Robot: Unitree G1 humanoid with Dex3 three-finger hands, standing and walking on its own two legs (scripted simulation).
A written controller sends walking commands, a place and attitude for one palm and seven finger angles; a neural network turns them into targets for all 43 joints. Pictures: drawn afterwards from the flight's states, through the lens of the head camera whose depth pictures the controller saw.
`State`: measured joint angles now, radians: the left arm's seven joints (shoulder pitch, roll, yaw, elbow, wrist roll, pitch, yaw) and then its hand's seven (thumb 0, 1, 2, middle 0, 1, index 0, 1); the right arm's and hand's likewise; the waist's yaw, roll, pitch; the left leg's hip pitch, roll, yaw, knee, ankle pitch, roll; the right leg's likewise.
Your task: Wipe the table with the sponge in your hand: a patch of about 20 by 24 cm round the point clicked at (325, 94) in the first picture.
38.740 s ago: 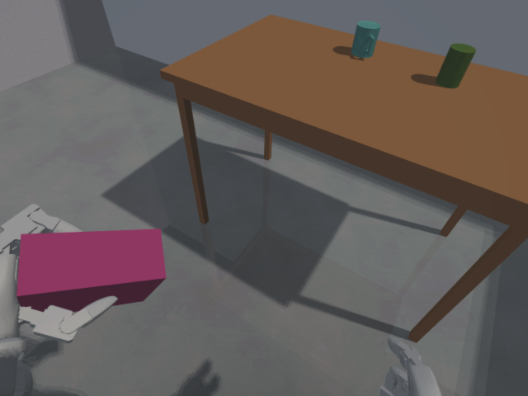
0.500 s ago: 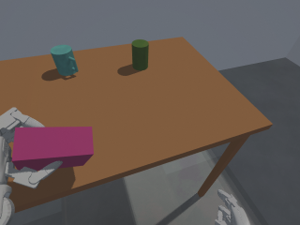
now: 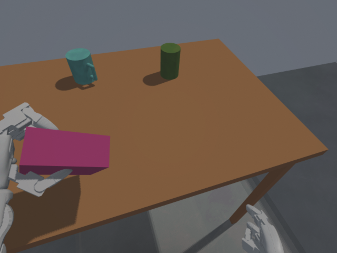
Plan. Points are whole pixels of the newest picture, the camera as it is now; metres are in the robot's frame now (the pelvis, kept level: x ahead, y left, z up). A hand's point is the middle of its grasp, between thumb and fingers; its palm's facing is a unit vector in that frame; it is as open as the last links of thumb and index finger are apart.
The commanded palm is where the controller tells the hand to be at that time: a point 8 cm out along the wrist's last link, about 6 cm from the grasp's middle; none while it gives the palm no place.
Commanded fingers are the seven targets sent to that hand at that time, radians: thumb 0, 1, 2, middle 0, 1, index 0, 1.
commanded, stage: turn the palm down, sponge in hand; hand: left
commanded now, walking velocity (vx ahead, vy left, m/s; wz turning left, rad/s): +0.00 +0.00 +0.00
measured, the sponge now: (77, 156) +0.26 +0.21 +0.14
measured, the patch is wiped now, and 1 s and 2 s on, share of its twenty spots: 0.00 0.00 0.00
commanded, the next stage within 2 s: none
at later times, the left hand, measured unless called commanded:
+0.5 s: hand (26, 158) +0.21 +0.25 +0.19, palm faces +0.44 -0.59 -0.67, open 9.9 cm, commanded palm +0.17 +0.27 +0.21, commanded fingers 0.00 0.10 1.30 -1.20 -1.60 -1.20 -1.60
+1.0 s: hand (37, 155) +0.23 +0.25 +0.18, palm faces +0.27 -0.37 -0.89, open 9.9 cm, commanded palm +0.19 +0.25 +0.23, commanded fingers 0.00 0.10 1.30 -1.20 -1.60 -1.20 -1.60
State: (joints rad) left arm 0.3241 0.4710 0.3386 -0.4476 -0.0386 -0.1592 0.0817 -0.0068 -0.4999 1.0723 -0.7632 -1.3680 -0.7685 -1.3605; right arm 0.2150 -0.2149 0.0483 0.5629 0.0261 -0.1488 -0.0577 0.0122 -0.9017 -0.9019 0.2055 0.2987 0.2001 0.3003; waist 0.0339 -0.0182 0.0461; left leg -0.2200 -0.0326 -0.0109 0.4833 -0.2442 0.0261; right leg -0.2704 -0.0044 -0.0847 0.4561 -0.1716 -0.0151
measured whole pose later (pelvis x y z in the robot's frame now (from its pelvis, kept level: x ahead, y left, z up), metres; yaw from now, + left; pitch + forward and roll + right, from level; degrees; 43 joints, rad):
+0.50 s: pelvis +0.02 -0.02 -0.01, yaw +0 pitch +0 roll +0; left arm 0.45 0.54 0.41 -0.60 0.08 0.11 0.09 -0.01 -0.50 1.07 -0.76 -1.37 -0.77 -1.36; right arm 0.17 -0.27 0.03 0.60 0.01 -0.05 -0.04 0.01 -0.90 -0.90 0.21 0.30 0.21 0.31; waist 0.10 0.06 -0.04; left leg -0.28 -0.01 -0.02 0.64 -0.36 0.00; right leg -0.34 0.02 -0.09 0.62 -0.29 -0.05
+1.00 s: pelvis +0.00 -0.04 -0.01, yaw -2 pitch -3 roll +1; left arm 0.25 0.66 0.26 -0.43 0.33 0.40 -0.02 0.00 -0.50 1.08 -0.76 -1.37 -0.77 -1.36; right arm 0.12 -0.32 0.04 0.60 0.06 0.00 -0.12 0.01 -0.90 -0.90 0.20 0.30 0.20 0.30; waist 0.09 0.12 0.00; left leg -0.23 0.02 0.00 0.62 -0.34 -0.02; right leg -0.31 0.04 -0.07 0.62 -0.27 -0.08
